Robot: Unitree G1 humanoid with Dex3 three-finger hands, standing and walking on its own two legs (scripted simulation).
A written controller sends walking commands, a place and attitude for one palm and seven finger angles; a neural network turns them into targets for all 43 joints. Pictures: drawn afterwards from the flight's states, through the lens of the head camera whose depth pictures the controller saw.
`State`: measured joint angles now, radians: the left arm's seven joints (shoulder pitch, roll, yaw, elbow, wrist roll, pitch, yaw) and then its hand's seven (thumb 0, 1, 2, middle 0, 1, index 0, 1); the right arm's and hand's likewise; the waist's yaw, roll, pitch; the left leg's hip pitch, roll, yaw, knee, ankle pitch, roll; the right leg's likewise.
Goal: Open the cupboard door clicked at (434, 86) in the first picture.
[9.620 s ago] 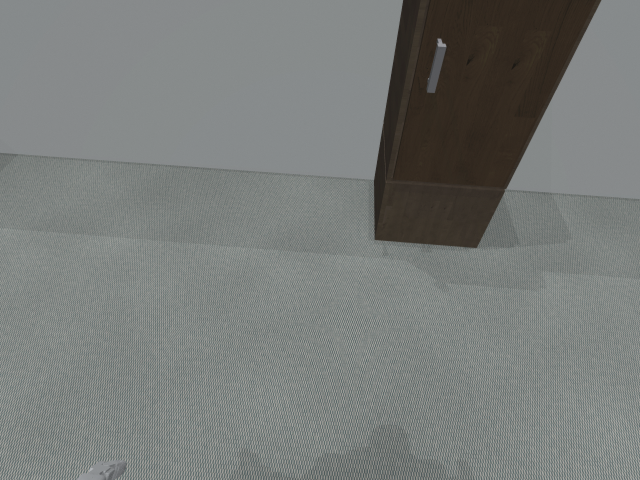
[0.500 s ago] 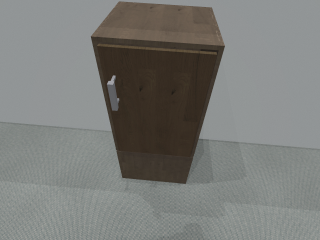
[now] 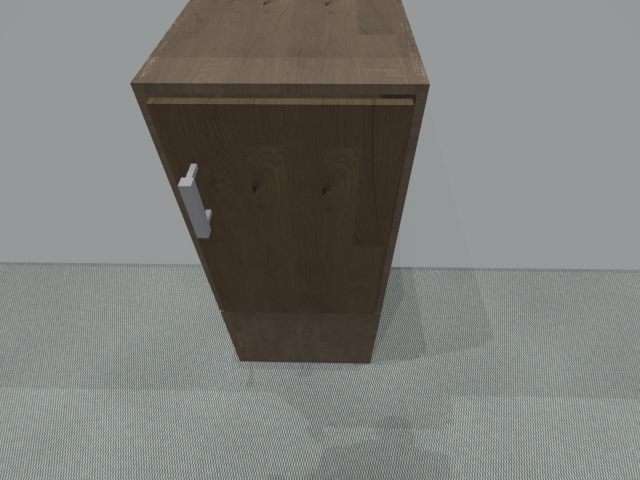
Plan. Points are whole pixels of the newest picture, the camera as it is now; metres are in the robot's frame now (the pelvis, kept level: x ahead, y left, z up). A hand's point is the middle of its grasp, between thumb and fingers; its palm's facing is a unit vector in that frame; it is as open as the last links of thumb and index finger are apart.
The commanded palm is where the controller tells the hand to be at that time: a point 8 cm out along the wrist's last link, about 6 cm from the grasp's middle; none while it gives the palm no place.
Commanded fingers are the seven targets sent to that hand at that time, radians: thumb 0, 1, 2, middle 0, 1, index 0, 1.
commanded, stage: come to a stop and stand still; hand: left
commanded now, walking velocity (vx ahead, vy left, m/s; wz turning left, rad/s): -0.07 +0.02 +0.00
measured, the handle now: (198, 201) +0.54 +0.24 +0.01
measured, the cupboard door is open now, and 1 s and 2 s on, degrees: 0 0 0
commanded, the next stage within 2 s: look again from close up in 1.44 s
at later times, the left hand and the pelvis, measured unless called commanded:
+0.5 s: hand out of the picture -0.03 +0.20 -0.16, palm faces +0.03 -0.97 -0.23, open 7.4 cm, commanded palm none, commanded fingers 0.00 0.90 0.90 -0.20 -0.30 -0.20 -0.30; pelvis -0.03 +0.01 +0.00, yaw +0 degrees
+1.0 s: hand out of the picture +0.03 +0.16 -0.17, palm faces +0.02 -0.98 -0.22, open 7.3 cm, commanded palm none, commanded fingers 0.00 0.90 0.90 -0.20 -0.30 -0.20 -0.30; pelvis +0.02 -0.02 +0.01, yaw +0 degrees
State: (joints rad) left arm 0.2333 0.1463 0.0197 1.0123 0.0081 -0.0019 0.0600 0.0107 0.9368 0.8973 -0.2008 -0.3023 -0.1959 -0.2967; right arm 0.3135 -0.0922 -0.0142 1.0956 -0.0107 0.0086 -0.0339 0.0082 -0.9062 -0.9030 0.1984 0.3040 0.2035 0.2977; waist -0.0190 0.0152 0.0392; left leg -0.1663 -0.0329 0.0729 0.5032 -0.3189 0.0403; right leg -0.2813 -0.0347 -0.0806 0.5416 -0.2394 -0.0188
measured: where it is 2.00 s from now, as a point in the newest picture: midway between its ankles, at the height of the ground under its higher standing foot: outside the picture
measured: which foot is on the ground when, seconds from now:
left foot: down 0.00-1.00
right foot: down 0.00-1.00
